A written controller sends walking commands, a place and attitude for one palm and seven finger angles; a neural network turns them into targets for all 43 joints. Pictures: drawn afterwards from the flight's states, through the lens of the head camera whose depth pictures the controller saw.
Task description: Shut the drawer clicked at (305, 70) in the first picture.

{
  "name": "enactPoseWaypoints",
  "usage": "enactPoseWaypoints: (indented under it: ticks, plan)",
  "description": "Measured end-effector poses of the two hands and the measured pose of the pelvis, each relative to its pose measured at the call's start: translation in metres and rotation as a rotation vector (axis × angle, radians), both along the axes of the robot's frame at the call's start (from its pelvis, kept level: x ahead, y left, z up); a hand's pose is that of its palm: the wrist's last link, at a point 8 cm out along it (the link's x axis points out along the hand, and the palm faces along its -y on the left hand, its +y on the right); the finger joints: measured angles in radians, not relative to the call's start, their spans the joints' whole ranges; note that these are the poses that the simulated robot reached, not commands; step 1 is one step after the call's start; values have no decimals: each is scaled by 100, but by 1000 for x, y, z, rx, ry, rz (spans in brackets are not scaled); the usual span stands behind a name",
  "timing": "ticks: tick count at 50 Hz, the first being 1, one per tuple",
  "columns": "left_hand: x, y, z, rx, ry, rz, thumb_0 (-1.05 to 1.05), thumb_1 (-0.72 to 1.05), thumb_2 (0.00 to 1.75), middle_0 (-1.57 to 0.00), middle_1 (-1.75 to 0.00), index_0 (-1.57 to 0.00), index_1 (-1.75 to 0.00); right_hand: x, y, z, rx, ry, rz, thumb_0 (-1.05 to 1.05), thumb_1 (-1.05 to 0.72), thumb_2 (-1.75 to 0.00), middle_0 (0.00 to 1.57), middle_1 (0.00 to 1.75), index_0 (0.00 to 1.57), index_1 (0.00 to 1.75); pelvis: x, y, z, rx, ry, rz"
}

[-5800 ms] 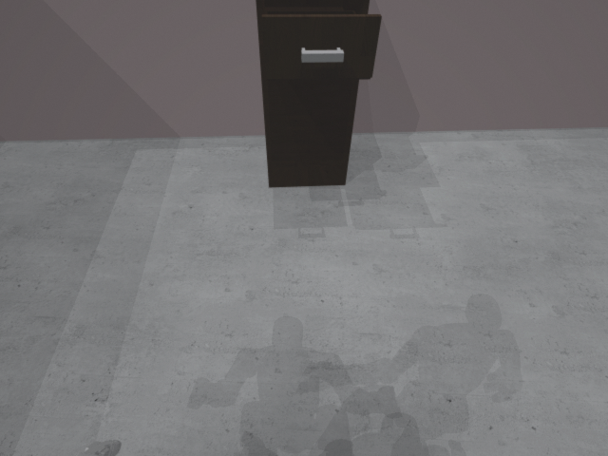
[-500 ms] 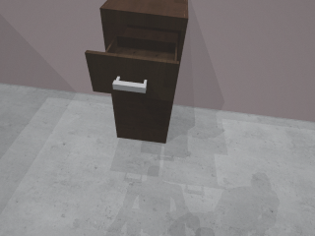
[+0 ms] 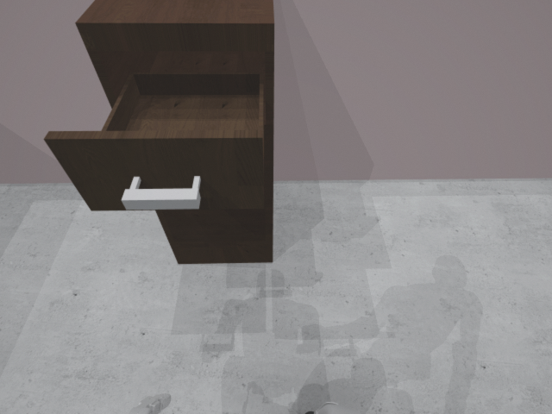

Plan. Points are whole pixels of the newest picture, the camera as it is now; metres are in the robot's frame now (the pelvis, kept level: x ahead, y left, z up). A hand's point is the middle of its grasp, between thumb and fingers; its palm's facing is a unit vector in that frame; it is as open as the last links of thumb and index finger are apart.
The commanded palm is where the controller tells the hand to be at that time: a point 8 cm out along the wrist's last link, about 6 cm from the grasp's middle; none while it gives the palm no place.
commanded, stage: take the last steps up to it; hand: left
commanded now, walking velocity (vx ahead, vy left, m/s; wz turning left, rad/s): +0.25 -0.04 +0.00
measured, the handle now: (164, 190) +0.46 +0.20 +0.04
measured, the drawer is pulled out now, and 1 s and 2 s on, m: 0.28 0.28 0.28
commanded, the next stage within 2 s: come to a stop and stand still in 0.32 s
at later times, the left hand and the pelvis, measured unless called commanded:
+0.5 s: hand out of the picture +0.10 +0.18 -0.17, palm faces +0.10 -0.99 -0.13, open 7.3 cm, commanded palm none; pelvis +0.14 +0.02 +0.02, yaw -1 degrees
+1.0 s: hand (193, 396) +0.18 +0.13 -0.13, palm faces +0.02 -0.95 -0.30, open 7.3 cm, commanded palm none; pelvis +0.12 -0.06 +0.02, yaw -1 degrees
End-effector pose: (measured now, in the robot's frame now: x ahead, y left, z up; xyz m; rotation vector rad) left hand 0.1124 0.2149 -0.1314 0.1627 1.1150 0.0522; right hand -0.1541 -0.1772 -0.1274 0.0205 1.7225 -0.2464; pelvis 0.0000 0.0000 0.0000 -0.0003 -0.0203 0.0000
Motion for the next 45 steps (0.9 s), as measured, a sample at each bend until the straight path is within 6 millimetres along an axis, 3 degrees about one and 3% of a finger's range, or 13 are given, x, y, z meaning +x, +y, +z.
enactPoseWaypoints:
  ticks: [2, 4, 8, 11, 16, 21, 25, 31, 38, 45]
  plan:
    - [15, -7, -1, 3, -35, 21, 0, 91, 90, -20, -30, -20, -30, 23, -15, -6, -2, -2, 7, 0, -91, -90, 20, 30, 21, 30, 14, -8, -3, -7, -8, 1]
    - [18, -11, 2, 3, -27, 48, 0, 91, 90, -20, -30, -20, -30, 59, -31, -9, -20, -51, 29, 0, -91, -90, 20, 30, 20, 30, 26, -12, 0, -16, -18, 8]
    - [9, -4, 10, 43, 32, 112, -2, 94, 90, -20, -30, -20, -30, 151, -59, -6, -66, -229, 93, 0, -91, -90, 20, 30, 20, 30, 48, -17, 12, -23, -14, 14]
    - [0, 5, 14, 67, 97, 112, -2, 95, 90, -20, -30, -20, -30, 220, -68, 1, -90, -366, 131, 0, -91, -90, 19, 30, 20, 30, 64, -16, 18, -23, -5, 14]
    - [-15, 10, 10, 43, 196, 141, -1, 93, 90, -20, -30, -20, -30, 308, -61, 14, -98, -515, 193, 0, -92, -90, 19, 29, 20, 30, 91, -8, 21, -29, 0, 7]
    - [-25, 15, -6, -14, 282, 194, 0, 92, 90, -20, -30, -20, -30, 365, -37, 18, -102, -573, 253, 0, -92, -90, 19, 30, 20, 30, 122, 10, 15, -44, -8, 9]
    - [-21, 17, -10, -33, 350, 188, 0, 92, 90, -20, -30, -20, -30, 379, -19, 21, -105, -572, 248, -1, -92, -90, 19, 30, 20, 30, 140, 19, 17, -19, -15, -10]
    - [9, 16, -1, -26, 349, 158, 0, 91, 90, -20, -30, -20, -30, 382, -28, 26, -147, -520, 222, -3, -96, -90, 20, 30, 21, 30, 149, 21, 25, -18, -10, -11]
    - [46, 14, 5, 42, 270, 138, 0, 91, 90, -20, -30, -20, -30, 352, -60, 19, -146, -427, 185, -2, -93, -90, 20, 30, 21, 30, 143, -5, 24, -9, -1, -15]
    - [64, -12, 18, 143, 161, 100, 0, 91, 90, -20, -30, -20, -30, 315, -102, -14, -77, -380, 116, 0, -91, -90, 20, 30, 20, 30, 131, -45, 11, 28, -7, -30]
